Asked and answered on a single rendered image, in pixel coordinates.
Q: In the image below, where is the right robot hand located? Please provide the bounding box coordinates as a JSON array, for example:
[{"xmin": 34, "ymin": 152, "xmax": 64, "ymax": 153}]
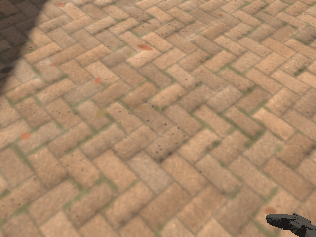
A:
[{"xmin": 266, "ymin": 213, "xmax": 316, "ymax": 237}]

